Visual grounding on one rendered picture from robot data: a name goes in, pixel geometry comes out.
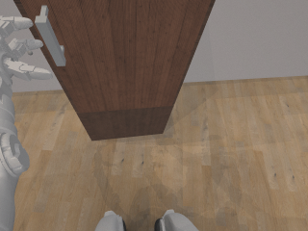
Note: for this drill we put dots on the robot shin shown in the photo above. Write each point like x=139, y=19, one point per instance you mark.
x=108, y=213
x=168, y=212

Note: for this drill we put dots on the cupboard door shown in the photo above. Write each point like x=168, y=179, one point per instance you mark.
x=122, y=54

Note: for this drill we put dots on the left robot shin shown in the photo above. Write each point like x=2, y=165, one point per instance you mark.
x=108, y=213

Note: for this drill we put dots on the left robot upper arm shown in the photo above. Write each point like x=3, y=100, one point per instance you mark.
x=14, y=160

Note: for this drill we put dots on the robot left hand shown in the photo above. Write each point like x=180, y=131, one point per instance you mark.
x=16, y=49

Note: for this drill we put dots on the handle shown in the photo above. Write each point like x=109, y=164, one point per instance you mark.
x=46, y=31

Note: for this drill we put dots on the right robot shin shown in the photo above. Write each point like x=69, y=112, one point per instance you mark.
x=168, y=212

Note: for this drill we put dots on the robot left forearm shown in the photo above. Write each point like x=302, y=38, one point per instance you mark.
x=7, y=112

